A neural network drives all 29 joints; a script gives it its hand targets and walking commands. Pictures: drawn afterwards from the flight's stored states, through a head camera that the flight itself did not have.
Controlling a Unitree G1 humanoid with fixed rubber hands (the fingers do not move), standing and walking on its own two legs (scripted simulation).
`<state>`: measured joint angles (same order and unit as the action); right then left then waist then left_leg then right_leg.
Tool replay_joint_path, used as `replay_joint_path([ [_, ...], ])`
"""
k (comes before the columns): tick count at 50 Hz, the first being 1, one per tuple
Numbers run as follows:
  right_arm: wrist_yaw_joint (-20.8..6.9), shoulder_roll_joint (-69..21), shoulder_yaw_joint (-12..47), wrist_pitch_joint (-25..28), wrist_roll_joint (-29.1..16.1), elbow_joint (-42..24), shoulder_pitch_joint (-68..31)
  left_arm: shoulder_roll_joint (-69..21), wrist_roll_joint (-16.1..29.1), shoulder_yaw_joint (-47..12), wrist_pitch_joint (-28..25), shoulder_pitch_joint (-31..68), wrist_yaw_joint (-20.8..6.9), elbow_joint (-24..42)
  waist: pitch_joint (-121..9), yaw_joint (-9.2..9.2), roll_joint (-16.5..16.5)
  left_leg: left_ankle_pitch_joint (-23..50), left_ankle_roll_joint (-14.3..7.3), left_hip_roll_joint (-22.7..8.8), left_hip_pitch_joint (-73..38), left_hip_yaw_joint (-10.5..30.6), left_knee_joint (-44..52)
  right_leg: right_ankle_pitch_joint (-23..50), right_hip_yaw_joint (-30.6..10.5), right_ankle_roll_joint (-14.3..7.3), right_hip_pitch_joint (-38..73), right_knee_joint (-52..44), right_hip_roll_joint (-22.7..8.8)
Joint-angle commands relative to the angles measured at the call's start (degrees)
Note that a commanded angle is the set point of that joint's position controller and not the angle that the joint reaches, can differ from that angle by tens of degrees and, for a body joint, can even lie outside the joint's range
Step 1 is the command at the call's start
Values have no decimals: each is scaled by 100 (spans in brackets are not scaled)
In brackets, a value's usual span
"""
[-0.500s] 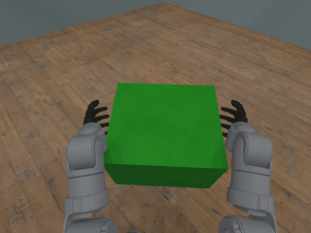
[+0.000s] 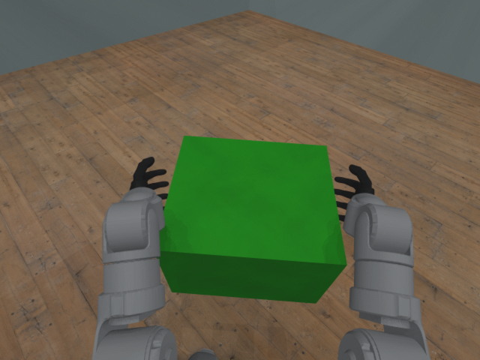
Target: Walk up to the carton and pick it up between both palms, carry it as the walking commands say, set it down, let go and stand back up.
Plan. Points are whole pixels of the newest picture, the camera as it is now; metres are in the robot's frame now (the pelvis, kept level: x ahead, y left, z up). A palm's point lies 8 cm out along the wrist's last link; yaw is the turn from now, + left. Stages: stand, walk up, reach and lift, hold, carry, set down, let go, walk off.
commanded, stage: carry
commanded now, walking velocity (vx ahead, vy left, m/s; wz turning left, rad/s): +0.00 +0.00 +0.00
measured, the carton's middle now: (249, 218) +0.36 +0.02 +0.03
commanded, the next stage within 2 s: hold in 2.00 s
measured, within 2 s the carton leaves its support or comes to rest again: neither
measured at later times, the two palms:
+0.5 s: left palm (143, 217) +0.29 +0.18 +0.12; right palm (360, 224) +0.31 -0.16 +0.09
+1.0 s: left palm (135, 234) +0.25 +0.18 +0.13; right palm (373, 228) +0.28 -0.16 +0.13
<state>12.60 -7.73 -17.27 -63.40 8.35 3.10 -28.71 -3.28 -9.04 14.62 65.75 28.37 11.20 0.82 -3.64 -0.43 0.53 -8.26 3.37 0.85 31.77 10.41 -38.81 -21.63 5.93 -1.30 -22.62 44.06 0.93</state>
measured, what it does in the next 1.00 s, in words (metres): steps on the spot: left foot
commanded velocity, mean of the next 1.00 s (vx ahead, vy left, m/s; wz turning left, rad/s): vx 0.00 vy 0.00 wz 0.00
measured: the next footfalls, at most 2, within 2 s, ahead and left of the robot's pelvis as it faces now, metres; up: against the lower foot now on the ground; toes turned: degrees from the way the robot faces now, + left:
left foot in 0.24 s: +0.07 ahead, +0.14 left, +0.00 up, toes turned -7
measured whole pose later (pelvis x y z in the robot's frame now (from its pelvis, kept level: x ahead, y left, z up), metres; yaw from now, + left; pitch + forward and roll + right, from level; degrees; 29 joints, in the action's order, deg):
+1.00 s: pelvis -0.04 -0.02 +0.00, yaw +4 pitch -1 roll +0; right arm 11.9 -6.3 -17.3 -62.7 6.5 0.8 -24.2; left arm -5.7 -9.0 14.6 62.5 25.8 9.5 -0.4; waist -6.1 -1.1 2.6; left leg -14.9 3.6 2.1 25.7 10.3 -40.9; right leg -17.7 7.0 -3.1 -24.7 42.8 -1.5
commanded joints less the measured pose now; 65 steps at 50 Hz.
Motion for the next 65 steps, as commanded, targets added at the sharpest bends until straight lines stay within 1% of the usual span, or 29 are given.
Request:
replay_joint_path([
  [1, -1391, -5064, 3996, -19, -2192, -641, -3982, -5601, 2362, -3855, -110, 3778, -1256, -105, -2375, -18, 793, -1146, -337, 91, 178, -368, -59, -132, -2336, -543, 1902, -2429, -1477],
  [2, -1375, -5089, 4117, 41, -2247, -874, -4153, -5589, 2359, -3857, -156, 3806, -1303, 7, -2231, -25, 1397, -1688, -185, 274, 772, -702, -1004, 216, -2747, -928, 1668, -2463, -2136],
  [3, -1433, -5382, 4229, 48, -2381, -1056, -4307, -5717, 2459, -3874, -230, 3993, -1336, 320, -2185, -113, 1266, -1579, -126, 129, 566, -832, -1848, -831, -2759, -1245, 871, -2717, -2344],
  [5, -1432, -5300, 4318, 152, -2519, -993, -5673, -5667, 2403, -3804, -328, 5140, -1373, 197, -1729, -2, 584, -1308, -217, 218, -79, -814, -2291, -1607, -2152, -948, 107, -2918, -1804],
  [7, -1388, -5173, 4221, 222, -2443, -1007, -5931, -5626, 2425, -3865, -345, 5227, -1342, 133, -1874, -14, 411, -1314, -315, 108, 114, -827, -1731, -63, -1750, -857, 775, -2431, -1753],
  [10, -1358, -5098, 4239, 92, -2488, -996, -4920, -5496, 2307, -3718, -263, 3961, -1267, 16, -2562, -30, 966, -1565, -371, 199, -349, -1119, -442, 2166, -1152, -899, 1544, -1496, -1451],
  [11, -1351, -5094, 4217, 150, -2543, -1254, -5648, -5622, 2401, -3796, -327, 4841, -1222, 264, -2787, 93, 1054, -1019, -457, 108, -886, -1113, 629, 3550, -950, -791, 1678, -950, -1344],
  [12, -1362, -5028, 4222, 119, -2562, -1190, -5435, -5574, 2342, -3743, -304, 4377, -1197, 83, -2964, 100, 652, -262, -473, -30, -1380, -739, 1549, 3627, -821, -580, 1724, -561, -1100],
  [14, -1410, -4982, 4082, 136, -2495, -1039, -4437, -5648, 2357, -3927, -250, 3602, -1190, 55, -3400, 24, -1605, 4878, -936, -1400, -2936, 1292, 811, 722, -404, 88, 415, 272, -393],
  [16, -1474, -5197, 3932, 135, -2307, -644, -3382, -5628, 2526, -4088, -292, 3679, -1284, 646, -3303, -22, -1974, 4226, -958, -1260, -2719, 688, 404, 697, -388, 80, 517, -476, -386],
  [18, -1406, -5230, 3968, 262, -2335, -905, -4573, -5678, 2820, -4350, -424, 5441, -1287, 1165, -3315, 43, -1240, 3401, -649, -747, -2161, 136, 409, 1850, -407, -39, 1259, -597, -497],
  [19, -1449, -5448, 4192, 132, -2377, -1063, -3214, -5811, 2677, -4243, -302, 3431, -1375, 775, -3321, -5, -530, 2803, -592, -605, -1958, 4, 192, 2803, -514, -128, 1544, -673, -651],
  [20, -1439, -5431, 4185, 163, -2342, -1212, -3120, -5887, 2743, -4279, -326, 3286, -1418, 867, -3408, -2, -447, 2579, -531, -523, -1714, -113, 38, 3595, -610, -145, 1742, -615, -764],
  [21, -1506, -5609, 4383, 133, -2423, -1378, -2726, -5952, 2682, -4216, -260, 2356, -1503, 663, -3265, -46, 282, 1523, -497, -428, -1369, -135, 87, 3764, -700, -205, 1910, -736, -880],
  [27, -1551, -5366, 4659, 208, -2621, -2020, -4662, -5789, 2591, -4044, -367, 3486, -1550, 629, -2760, -26, 431, 691, -393, -277, -1120, -60, 347, 2201, -1018, -348, 1386, -1250, -1031],
  [33, -1630, -5405, 4651, 180, -2585, -1362, -3974, -5694, 2369, -3907, -427, 2896, -1544, 126, -2313, -8, 402, -410, -534, -119, -1116, -239, 540, -36, -1038, -344, 717, -1695, -959],
  [35, -1595, -5260, 4562, 200, -2596, -1130, -4867, -5547, 2384, -3970, -447, 4007, -1453, 160, -1948, -2, -75, -462, -546, -145, -1053, -109, 844, -752, -992, -329, 399, -1737, -888],
  [39, -1629, -5407, 4584, 112, -2521, -1045, -3602, -5694, 2240, -3816, -314, 2246, -1523, -363, -1966, -39, 601, -838, -505, 86, -898, -366, 481, -1086, -1296, -419, 548, -2223, -1088],
  [43, -1589, -5170, 4367, 139, -2474, -651, -4613, -5394, 2240, -3700, -396, 3874, -1443, -191, -1784, -8, 750, -1075, -507, 190, -1059, -692, -34, -1679, -1462, -581, -34, -2527, -1426],
  [49, -1572, -5104, 4173, 194, -2429, -515, -3922, -5309, 2383, -4050, -399, 3674, -1380, 215, -2014, -69, -1004, -106, -641, -555, -954, 468, 1255, -471, -676, -176, 519, -1345, -496],
  [52, -1634, -5263, 4159, 182, -2307, -676, -2918, -5503, 2406, -4084, -376, 2673, -1491, 217, -1944, -87, -390, -280, -467, -253, -763, -48, 871, -284, -1026, -248, 735, -1764, -752],
  [56, -1626, -5116, 4118, 319, -2311, -800, -3832, -5390, 2396, -3996, -478, 3453, -1491, 259, -2119, -51, -411, -29, -522, -423, -932, 183, 949, -76, -939, -208, 806, -1628, -697],
  [57, -1691, -5373, 4241, 274, -2345, -767, -2719, -5549, 2334, -4002, -434, 2155, -1546, 115, -2132, -89, -198, -238, -499, -323, -865, -1, 910, -103, -877, -200, 825, -1648, -721],
  [59, -1625, -5328, 4398, 493, -2442, -1275, -4003, -5591, 2466, -4045, -642, 3475, -1523, 387, -2293, -20, 281, -50, -390, -102, -948, -291, 472, 731, -1218, -310, 1042, -1846, -991],
  [60, -1683, -5086, 4131, 453, -2174, -842, -2758, -5410, 2206, -3792, -586, 1948, -1579, -237, -2352, -77, 214, 5, -423, -167, -988, -281, 540, 947, -1218, -317, 1013, -1672, -1079],
  [61, -1632, -5416, 4419, 562, -2467, -1360, -4141, -5627, 2569, -4131, -768, 3859, -1533, 787, -2476, 10, 312, 147, -401, -108, -1062, -290, 310, 1115, -1186, -360, 1033, -1679, -1057],
  [62, -1614, -5216, 4321, 525, -2369, -1049, -4231, -5397, 2411, -3899, -743, 3761, -1535, 373, -2394, 24, 501, -236, -404, -14, -1100, -370, 260, 900, -1363, -429, 922, -1787, -1119],
  [64, -1669, -5298, 4398, 558, -2407, -1335, -3463, -5653, 2367, -4010, -705, 2500, -1563, 280, -2636, -45, 5, 312, -482, -201, -1341, -200, 453, 972, -1024, -330, 937, -1531, -993],
  [65, -1616, -4997, 4263, 651, -2308, -1134, -4554, -5436, 2333, -3837, -792, 3682, -1554, 10, -2484, -4, 203, 174, -496, -166, -1298, -253, 427, 747, -1079, -330, 858, -1624, -976],
])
